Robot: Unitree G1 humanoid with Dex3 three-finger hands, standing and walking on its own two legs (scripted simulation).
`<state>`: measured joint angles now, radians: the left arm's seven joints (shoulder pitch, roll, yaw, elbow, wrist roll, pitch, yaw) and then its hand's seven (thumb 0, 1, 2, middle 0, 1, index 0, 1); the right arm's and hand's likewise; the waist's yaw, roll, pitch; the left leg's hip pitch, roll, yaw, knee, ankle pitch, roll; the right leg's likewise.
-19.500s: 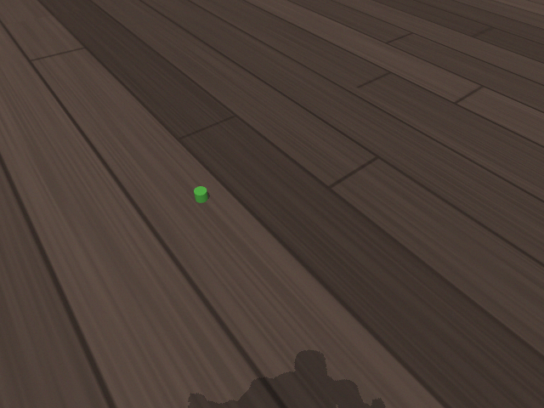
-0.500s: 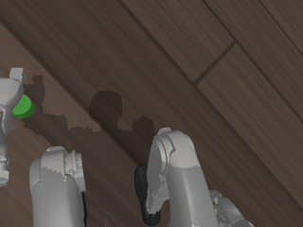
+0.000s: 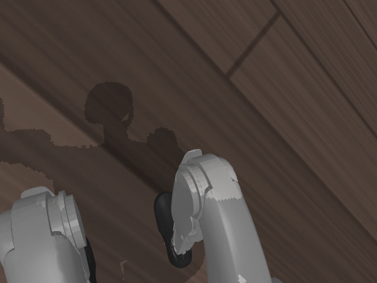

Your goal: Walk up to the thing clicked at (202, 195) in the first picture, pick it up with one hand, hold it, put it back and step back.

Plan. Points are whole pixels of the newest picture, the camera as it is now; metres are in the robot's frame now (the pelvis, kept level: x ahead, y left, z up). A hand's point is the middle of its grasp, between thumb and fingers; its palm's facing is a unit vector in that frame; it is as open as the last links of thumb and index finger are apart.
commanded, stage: rest palm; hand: left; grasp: from above
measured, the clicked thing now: out of the picture +0.44 +0.30 -0.27
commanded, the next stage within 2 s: close in 0.76 s
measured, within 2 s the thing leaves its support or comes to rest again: neither
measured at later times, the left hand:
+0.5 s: hand out of the picture +0.44 +0.30 -0.26, palm faces -0.44 -0.15 -0.88, open 14.0 cm
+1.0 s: hand out of the picture +0.43 +0.28 -0.26, palm faces -0.44 -0.09 -0.89, open 13.5 cm
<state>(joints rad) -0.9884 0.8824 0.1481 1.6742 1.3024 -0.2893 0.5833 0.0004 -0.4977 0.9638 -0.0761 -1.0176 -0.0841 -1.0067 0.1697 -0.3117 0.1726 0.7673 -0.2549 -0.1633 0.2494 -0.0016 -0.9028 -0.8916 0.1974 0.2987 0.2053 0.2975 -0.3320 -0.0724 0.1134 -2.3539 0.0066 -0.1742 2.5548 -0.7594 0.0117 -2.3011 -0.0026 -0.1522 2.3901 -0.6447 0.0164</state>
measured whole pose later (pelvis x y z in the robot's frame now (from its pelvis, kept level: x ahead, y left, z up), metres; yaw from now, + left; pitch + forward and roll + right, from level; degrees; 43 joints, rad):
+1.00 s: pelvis -0.01 +0.01 +0.00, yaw -3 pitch +28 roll -15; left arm -1.02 0.94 0.09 1.80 1.36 -0.25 0.75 0.00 -0.42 0.92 -0.11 -1.04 -0.14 -1.02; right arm 0.08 -0.35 0.27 0.71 -0.29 -0.28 0.32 0.00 -0.90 -0.89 0.20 0.30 0.20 0.30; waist -0.38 -0.13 0.16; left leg -2.34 0.02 -0.22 2.58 -0.75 0.03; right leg -2.26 0.02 -0.19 2.36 -0.61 0.04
